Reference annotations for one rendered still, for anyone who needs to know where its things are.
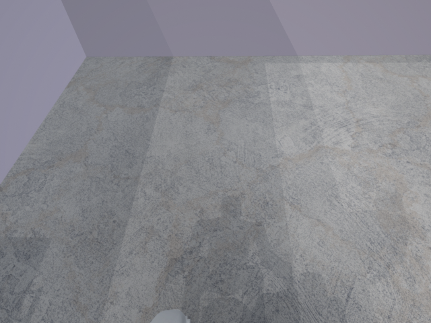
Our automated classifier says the robot left thigh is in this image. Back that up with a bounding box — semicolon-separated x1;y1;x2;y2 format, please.
150;310;191;323

